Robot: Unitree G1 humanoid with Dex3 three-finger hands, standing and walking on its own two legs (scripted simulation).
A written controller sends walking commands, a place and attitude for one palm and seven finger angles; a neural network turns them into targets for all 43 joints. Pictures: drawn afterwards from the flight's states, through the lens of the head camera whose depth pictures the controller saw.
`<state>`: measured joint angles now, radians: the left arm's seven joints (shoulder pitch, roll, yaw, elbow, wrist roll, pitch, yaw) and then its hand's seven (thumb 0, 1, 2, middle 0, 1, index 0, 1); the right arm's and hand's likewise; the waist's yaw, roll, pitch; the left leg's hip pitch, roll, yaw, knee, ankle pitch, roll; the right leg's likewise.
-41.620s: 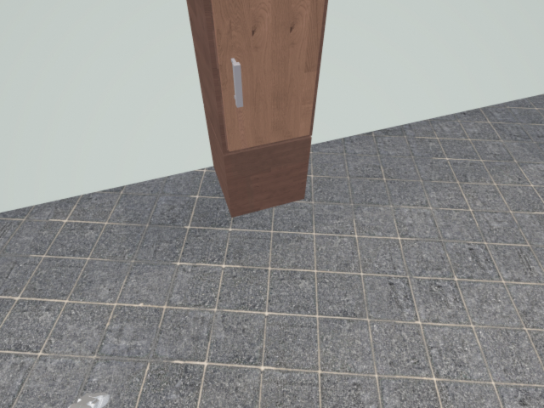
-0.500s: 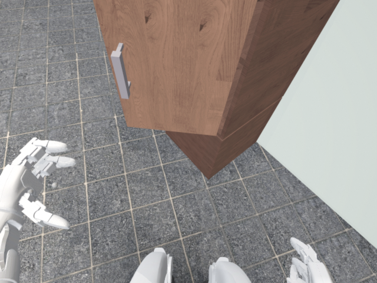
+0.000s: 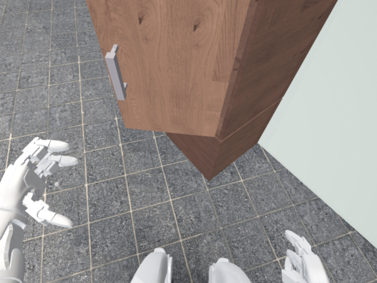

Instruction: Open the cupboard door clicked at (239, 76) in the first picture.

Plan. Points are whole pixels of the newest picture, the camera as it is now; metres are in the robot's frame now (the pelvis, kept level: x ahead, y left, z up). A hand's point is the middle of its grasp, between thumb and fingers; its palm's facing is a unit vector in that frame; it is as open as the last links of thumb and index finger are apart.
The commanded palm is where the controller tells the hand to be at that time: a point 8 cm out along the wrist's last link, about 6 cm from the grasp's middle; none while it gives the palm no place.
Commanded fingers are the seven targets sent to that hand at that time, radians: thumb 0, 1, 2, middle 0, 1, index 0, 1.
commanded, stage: move the hooked fingers beside the handle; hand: left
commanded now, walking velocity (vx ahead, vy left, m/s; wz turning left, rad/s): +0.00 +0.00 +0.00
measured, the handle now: (118, 73) +0.61 +0.23 +0.04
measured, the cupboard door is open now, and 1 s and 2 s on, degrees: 46 46 46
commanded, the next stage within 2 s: none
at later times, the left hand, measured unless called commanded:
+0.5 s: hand (67, 144) +0.38 +0.29 +0.04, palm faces -0.02 -1.00 -0.02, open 14.0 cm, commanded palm +0.37 +0.33 +0.04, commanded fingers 0.00 -0.50 0.30 -0.30 -1.20 -0.30 -1.20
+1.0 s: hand (77, 114) +0.46 +0.30 +0.04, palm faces -0.02 -1.00 -0.01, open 14.0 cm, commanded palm +0.46 +0.33 +0.04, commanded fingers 0.00 -0.50 0.30 -0.30 -1.20 -0.30 -1.20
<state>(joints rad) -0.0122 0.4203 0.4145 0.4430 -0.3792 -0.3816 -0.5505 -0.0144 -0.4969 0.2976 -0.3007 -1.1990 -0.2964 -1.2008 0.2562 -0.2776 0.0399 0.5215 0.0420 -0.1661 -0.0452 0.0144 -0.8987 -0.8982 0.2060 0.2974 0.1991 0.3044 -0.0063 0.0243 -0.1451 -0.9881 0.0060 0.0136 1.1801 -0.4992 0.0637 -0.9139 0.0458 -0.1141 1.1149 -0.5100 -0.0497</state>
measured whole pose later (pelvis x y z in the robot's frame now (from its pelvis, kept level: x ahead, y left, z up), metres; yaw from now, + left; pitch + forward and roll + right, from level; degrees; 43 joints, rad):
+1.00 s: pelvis +0.00 +0.02 -0.02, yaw -2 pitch +24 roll -6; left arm -0.74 0.65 0.50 1.11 -0.19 -0.44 -0.53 -0.01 -0.50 0.30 -0.30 -1.20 -0.29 -1.20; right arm 0.34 -0.30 0.05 0.61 0.02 0.02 -0.03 0.01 -0.90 -0.90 0.21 0.30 0.20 0.30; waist -0.12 0.02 -0.13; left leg -1.17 0.02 0.02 1.25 -0.51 0.09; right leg -1.08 0.05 -0.10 1.16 -0.50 -0.02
